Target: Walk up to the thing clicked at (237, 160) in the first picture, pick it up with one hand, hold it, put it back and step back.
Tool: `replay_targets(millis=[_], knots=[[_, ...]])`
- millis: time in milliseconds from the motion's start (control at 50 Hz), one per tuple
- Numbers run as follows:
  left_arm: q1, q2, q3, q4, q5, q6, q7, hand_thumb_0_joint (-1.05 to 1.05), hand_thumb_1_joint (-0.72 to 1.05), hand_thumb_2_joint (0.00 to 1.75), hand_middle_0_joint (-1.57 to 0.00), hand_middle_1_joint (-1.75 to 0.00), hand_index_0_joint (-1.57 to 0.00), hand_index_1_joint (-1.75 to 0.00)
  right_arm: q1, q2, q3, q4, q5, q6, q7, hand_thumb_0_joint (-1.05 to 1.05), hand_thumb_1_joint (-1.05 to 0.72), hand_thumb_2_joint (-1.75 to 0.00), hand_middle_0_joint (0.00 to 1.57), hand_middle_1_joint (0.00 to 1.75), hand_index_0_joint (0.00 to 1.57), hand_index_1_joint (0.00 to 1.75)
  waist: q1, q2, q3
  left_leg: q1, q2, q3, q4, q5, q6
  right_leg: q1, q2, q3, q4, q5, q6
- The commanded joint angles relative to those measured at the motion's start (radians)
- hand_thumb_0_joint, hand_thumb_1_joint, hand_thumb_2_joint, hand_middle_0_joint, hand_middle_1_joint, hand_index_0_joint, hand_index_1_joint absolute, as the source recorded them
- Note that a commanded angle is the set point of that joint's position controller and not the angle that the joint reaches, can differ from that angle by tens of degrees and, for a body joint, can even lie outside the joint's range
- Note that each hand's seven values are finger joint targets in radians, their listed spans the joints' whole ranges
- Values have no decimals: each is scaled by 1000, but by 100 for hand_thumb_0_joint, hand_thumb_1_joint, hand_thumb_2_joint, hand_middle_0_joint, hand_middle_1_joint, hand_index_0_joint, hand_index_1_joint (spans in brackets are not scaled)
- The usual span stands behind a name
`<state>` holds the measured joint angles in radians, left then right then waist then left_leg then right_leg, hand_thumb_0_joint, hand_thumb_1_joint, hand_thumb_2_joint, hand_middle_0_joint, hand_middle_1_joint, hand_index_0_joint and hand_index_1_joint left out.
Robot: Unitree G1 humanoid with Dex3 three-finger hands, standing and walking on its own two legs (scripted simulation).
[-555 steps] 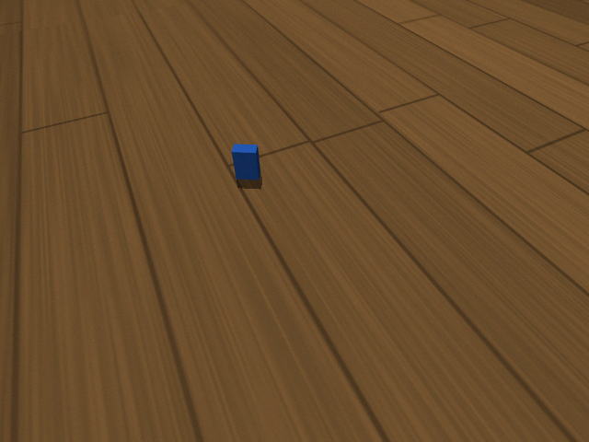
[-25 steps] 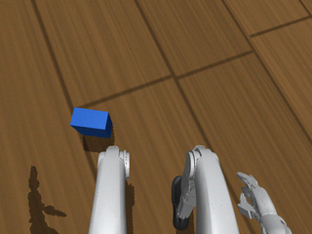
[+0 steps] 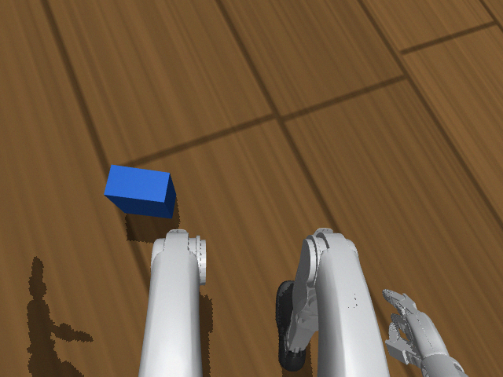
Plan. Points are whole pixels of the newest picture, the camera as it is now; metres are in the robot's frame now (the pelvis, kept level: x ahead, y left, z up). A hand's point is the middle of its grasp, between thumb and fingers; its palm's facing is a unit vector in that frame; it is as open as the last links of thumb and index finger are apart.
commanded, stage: go down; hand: left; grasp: from the side
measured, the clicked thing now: (145, 194) +0.43 +0.24 -0.32
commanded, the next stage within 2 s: approach in 0.34 s
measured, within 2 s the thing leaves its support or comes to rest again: neither
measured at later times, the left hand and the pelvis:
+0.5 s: hand out of the picture +0.35 +0.44 -0.01, palm faces +0.27 -0.96 -0.10, open 17.5 cm; pelvis +0.00 +0.00 -0.02, yaw +0 degrees
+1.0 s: hand (63, 203) +0.38 +0.36 -0.21, palm faces +0.20 -0.98 +0.05, open 17.5 cm; pelvis +0.00 +0.01 -0.09, yaw -4 degrees
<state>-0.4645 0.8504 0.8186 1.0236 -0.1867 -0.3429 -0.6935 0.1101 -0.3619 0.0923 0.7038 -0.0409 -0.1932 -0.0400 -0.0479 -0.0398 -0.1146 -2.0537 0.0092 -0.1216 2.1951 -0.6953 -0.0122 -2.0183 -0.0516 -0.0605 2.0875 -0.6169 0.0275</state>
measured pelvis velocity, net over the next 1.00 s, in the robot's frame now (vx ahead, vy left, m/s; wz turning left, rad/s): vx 0.00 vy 0.01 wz -0.07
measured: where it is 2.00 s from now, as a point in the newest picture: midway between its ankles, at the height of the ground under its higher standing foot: (236, 347)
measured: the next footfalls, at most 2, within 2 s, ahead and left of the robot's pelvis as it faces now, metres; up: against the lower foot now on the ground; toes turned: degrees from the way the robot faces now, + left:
none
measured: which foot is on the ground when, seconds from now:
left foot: down 0.00-1.00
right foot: down 0.00-1.00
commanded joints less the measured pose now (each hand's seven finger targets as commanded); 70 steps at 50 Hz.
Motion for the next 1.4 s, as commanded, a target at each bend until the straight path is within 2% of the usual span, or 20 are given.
replay_targets(millis=[0, 140, 260, 300, 340, 420, 440, 540, 640, 700, 780, 860, 960, 1020, 1100, 1140, 1180, 1240, 1320, 1380], knots=[[-167, 420, 66, -179, -35, -60, 3, 0, -54, 5, -5, -6, -5, -6, 114, -241, -88, -48, 11, -31, -15, 0, -92, -91, 20, 30, 20, 30, 37, 275, -554, 440, 1, 39, -344, 72, 27, 245, 36, -37, -164, 28, -61], [-153, 451, 93, -192, -35, -60, 5, 0, -54, 5, -5, -6, -5, -6, 109, -248, -85, -49, 12, -20, -11, 0, -92, -91, 20, 30, 20, 30, 60, 302, -573, 466, 1, 23, -349, 106, 20, 217, 33, -43, -128, 53, -65], [-157, 412, 90, -140, -50, -69, -9, 0, -54, 6, -5, -7, -5, -7, 115, -244, -80, -40, 11, -17, -5, 0, -93, -91, 20, 30, 20, 30, 33, 258, -548, 421, -6, 36, -304, 142, 26, 219, 30, -40, -120, 71, -64], [-174, 442, 98, -132, -50, -74, -11, 0, -54, 6, -5, -6, -4, -6, 112, -245, -79, -43, 9, -16, -2, 0, -92, -91, 20, 30, 20, 30, 33, 235, -553, 391, -9, 51, -284, 134, 31, 239, 31, -31, -133, 59, -61], [-168, 427, 88, -101, -49, -77, -18, 0, -56, 6, -5, -6, -5, -7, 112, -242, -75, -45, 7, -14, 0, 0, -92, -91, 20, 30, 20, 30, 25, 214, -542, 365, -11, 60, -275, 123, 35, 255, 33, -32, -137, 48, -59], [-210, 478, 111, -132, -50, -93, -24, 0, -59, 10, -7, -9, -4, -12, 106, -243, -75, -42, 1, -15, 2, 0, -94, -91, 20, 30, 20, 30, 39, 209, -577, 344, -12, 84, -247, 108, 40, 285, 36, -20, -142, 35, -56], [-228, 486, 112, -158, -51, -98, -28, 0, -61, 2, -9, -5, -7, -7, 102, -248, -78, -43, 3, -16, 2, 0, -91, -90, 20, 30, 20, 30, 38, 234, -574, 355, -10, 79, -258, 90, 39, 259, 35, -24, -136, 22, -57], [-191, 361, 80, -49, -90, -134, -43, 0, -61, 0, -9, -6, -8, -8, 83, -238, -70, -42, 1, -27, 9, 0, -92, -90, 20, 30, 20, 30, 6, 168, -497, 273, -11, 74, -220, 58, 42, 219, 43, -36, -117, -2, -54], [-195, 264, 37, 57, -132, -241, -62, 0, -60, 0, -9, -6, -8, -8, 45, -252, -48, -55, -14, -43, 18, 0, -92, -90, 20, 30, 20, 30, -33, 142, -447, 257, -6, 53, -152, 111, 31, 162, 48, -57, -53, 42, -58], [-265, 247, 15, 58, -146, -319, -59, 0, -57, 0, -9, -6, -8, -7, 23, -263, -30, -62, -32, -49, 24, 0, -92, -90, 20, 30, 20, 30, -56, 166, -439, 255, -3, 43, -113, 113, 24, 150, 49, -68, -20, 54, -59], [-240, 317, 47, 82, -129, -410, -33, 0, -53, 0, -8, -6, -7, -7, -14, -287, -4, -69, -62, -40, 39, 0, -92, -90, 20, 30, 20, 30, -36, 218, -464, 290, 7, 29, -80, 122, 11, 136, 53, -86, 39, 59, -60], [-287, 383, 53, 75, -100, -479, -1, 0, -59, 2, -9, -8, -7, -9, -54, -303, 37, -81, -99, -9, 50, 0, -93, -91, 20, 30, 20, 30, -46, 301, -476, 309, 14, 27, -50, 129, 2, 153, 60, -104, 79, 69, -60], [-250, 344, 30, 73, -80, -546, 31, 0, -61, 1, -9, -9, -8, -10, -104, -325, 75, -80, -144, 28, 59, 0, -95, -91, 20, 30, 20, 30, -66, 418, -471, 386, 26, 4, -22, 179, -18, 138, 67, -134, 131, 110, -61], [-251, 197, -69, 107, -84, -568, 44, 0, -61, 0, -9, -9, -9, -10, -124, -328, 95, -74, -162, 40, 66, 0, -96, -91, 20, 30, 20, 30, -125, 421, -436, 399, 27, -21, 4, 211, -27, 112, 67, -157, 151, 137, -61], [-287, 131, -161, 170, -72, -608, 87, 0, -61, 0, -8, -8, -9, -8, -162, -334, 123, -77, -175, 52, 75, 0, -95, -91, 20, 30, 20, 30, -177, 335, -338, 305, 26, -42, 42, 155, -17, 103, 71, -177, 148, 120, -51], [-259, 186, -122, 180, -63, -636, 135, 0, -61, 0, -9, -9, -10, -8, -174, -342, 139, -82, -187, 61, 81, 0, -96, -91, 20, 30, 20, 30, -156, 333, -344, 307, 26, -49, 55, 162, -19, 129, 75, -186, 157, 129, -48], [-251, 154, -129, 197, -55, -662, 185, 0, -61, 0, -8, -11, -10, -9, -187, -344, 157, -92, -198, 74, 94, 0, -96, -91, 20, 30, 20, 30, -161, 320, -320, 295, 27, -63, 61, 176, -21, 142, 78, -198, 171, 142, -46], [-258, 161, -99, 144, -46, -710, 261, 0, -61, 0, -9, -10, -10, -9, -189, -343, 168, -95, -216, 87, 111, 0, -96, -91, 20, 30, 20, 30, -149, 346, -338, 301, 23, -61, 67, 190, -25, 179, 82, -205, 175, 162, -43], [-234, 81, -148, 170, -7, -740, 340, 0, -61, 0, -8, -10, -10, -9, -200, -354, 170, -102, -232, 106, 131, 0, -96, -91, 20, 30, 20, 30, -173, 389, -271, 317, 29, -91, 37, 173, -41, 125, 83, -231, 195, 153, -46], [-244, 50, -187, 166, 15, -747, 391, 0, -61, 0, -8, -9, -10, -8, -202, -350, 175, -121, -242, 117, 142, 0, -95, -91, 20, 30, 20, 30, -196, 366, -244, 261, 25, -83, 48, 125, -31, 139, 85, -231, 175, 140, -42]])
